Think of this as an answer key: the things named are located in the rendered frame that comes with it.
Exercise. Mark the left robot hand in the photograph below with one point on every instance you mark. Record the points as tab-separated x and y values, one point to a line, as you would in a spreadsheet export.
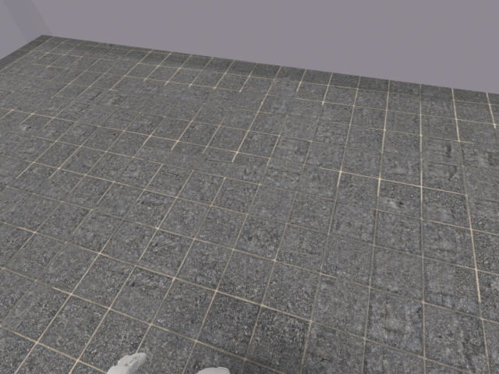
128	364

